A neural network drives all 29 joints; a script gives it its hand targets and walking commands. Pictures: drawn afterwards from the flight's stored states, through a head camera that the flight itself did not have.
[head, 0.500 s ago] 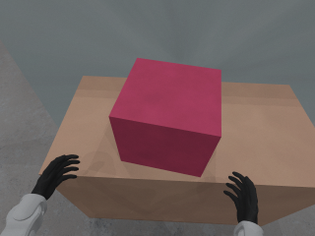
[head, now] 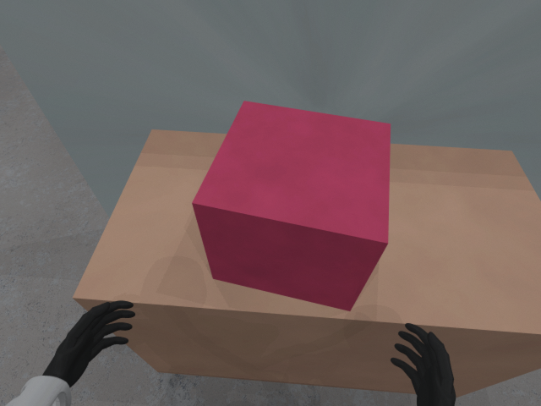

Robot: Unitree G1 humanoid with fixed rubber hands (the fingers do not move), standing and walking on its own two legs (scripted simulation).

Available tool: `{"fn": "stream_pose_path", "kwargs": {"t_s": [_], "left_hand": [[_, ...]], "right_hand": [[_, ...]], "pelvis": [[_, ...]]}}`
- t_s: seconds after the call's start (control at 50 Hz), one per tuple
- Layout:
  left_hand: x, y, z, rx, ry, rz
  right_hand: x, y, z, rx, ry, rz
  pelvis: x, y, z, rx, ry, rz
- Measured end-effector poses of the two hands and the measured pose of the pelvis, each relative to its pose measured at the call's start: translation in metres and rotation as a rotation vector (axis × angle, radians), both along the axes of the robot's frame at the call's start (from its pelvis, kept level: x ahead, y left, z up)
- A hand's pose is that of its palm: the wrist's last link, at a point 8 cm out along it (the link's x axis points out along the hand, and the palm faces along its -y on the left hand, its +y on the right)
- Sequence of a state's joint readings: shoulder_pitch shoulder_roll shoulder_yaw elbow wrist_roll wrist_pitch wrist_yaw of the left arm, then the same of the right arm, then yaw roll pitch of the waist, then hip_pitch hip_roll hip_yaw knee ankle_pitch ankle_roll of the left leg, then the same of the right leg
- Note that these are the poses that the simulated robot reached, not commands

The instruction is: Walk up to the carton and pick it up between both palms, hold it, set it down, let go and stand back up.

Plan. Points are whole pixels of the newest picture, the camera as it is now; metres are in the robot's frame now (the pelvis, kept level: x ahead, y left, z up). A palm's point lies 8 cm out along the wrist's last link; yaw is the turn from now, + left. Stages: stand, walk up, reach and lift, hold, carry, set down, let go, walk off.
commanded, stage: set down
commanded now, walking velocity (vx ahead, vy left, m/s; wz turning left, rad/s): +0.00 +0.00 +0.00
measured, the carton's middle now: (296, 205) +0.48 +0.01 -0.01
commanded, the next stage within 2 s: let go in 1.36 s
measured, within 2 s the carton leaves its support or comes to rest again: neither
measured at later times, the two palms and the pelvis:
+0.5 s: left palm (89, 368) +0.18 +0.28 -0.01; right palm out of the picture +0.17 -0.19 -0.03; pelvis +0.00 -0.01 +0.00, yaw +0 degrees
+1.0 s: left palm (114, 395) +0.15 +0.25 -0.04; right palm out of the picture +0.17 -0.20 -0.06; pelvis +0.00 -0.01 +0.00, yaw +0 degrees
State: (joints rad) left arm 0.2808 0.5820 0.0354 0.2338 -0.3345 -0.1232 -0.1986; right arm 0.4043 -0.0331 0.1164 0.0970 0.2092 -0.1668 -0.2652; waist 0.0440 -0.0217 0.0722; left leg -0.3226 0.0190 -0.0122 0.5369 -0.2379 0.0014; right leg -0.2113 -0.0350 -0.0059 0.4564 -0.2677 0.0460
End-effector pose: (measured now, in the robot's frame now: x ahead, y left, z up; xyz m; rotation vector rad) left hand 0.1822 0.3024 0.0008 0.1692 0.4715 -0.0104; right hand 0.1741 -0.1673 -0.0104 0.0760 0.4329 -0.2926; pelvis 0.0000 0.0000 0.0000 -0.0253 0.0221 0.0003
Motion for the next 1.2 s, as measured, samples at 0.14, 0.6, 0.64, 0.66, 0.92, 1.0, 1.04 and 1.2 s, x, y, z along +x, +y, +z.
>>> {"fn": "stream_pose_path", "kwargs": {"t_s": [0.14,0.6,0.64,0.66,0.92,1.0,1.04,1.2], "left_hand": [[0.005,-0.004,0.000,0.009,0.025,0.000],[-0.015,-0.030,-0.017,-0.055,0.104,0.059],[-0.018,-0.035,-0.020,-0.064,0.112,0.065],[-0.019,-0.037,-0.023,-0.070,0.119,0.069],[-0.029,-0.047,-0.042,-0.061,0.210,0.122],[-0.028,-0.050,-0.044,-0.062,0.217,0.133],[-0.028,-0.052,-0.045,-0.055,0.220,0.133],[-0.033,-0.060,-0.054,-0.042,0.272,0.141]], "right_hand": [[0.009,-0.006,-0.003,-0.005,0.002,0.028],[-0.002,-0.025,-0.030,-0.053,0.075,0.117],[-0.001,-0.027,-0.031,-0.057,0.076,0.125],[0.000,-0.027,-0.032,-0.064,0.079,0.133],[0.000,-0.030,-0.050,-0.086,0.164,0.193],[-0.001,-0.030,-0.053,-0.084,0.180,0.202],[-0.002,-0.031,-0.055,-0.082,0.189,0.208],[-0.008,-0.037,-0.064,-0.098,0.236,0.238]], "pelvis": [[0.005,-0.004,0.000,0.001,0.005,-0.003],[-0.003,-0.009,0.001,0.004,-0.011,-0.005],[-0.005,-0.010,0.001,0.004,-0.013,-0.005],[-0.005,-0.010,0.001,0.004,-0.014,-0.005],[-0.006,-0.012,0.001,0.006,-0.015,-0.005],[-0.005,-0.013,0.001,0.007,-0.013,-0.005],[-0.004,-0.013,0.001,0.007,-0.012,-0.005],[-0.003,-0.014,0.002,0.009,-0.012,-0.005]]}}
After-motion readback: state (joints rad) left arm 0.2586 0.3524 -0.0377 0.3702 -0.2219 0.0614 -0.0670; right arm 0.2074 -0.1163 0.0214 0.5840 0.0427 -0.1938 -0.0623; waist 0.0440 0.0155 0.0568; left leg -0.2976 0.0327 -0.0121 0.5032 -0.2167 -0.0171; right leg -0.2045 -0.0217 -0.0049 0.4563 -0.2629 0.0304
